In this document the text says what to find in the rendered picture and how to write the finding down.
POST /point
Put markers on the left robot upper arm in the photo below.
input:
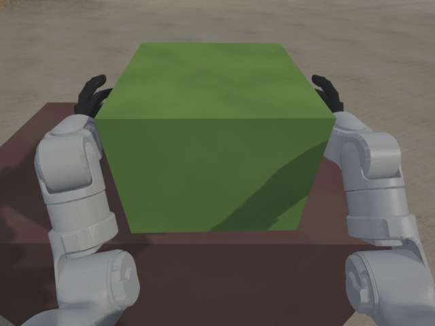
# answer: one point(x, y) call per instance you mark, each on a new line
point(93, 290)

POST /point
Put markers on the left robot hand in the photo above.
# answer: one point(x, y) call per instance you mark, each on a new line
point(88, 102)

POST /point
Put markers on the carton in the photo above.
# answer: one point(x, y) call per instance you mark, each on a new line
point(213, 137)

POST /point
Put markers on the right robot forearm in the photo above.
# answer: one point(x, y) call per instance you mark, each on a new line
point(371, 167)

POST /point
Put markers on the right robot hand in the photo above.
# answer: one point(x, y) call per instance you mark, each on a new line
point(329, 94)

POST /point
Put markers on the right robot upper arm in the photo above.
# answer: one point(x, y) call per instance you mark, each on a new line
point(393, 287)

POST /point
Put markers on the left robot forearm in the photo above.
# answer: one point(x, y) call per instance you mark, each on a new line
point(72, 185)

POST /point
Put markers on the pedestal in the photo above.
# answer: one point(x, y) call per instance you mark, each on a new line
point(242, 278)

